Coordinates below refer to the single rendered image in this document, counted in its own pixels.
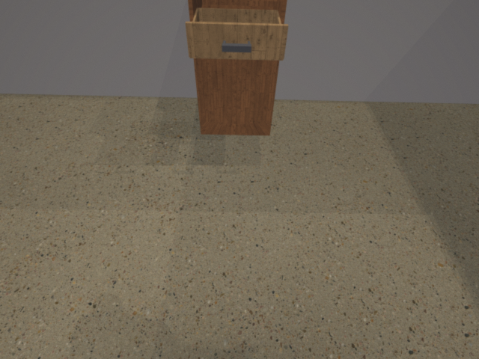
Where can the handle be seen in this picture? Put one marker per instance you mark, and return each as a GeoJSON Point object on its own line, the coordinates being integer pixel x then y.
{"type": "Point", "coordinates": [236, 47]}

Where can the drawer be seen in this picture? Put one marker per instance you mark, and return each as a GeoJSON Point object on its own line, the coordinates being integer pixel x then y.
{"type": "Point", "coordinates": [263, 28]}

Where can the cabinet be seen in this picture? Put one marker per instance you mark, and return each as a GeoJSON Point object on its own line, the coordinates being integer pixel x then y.
{"type": "Point", "coordinates": [236, 97]}

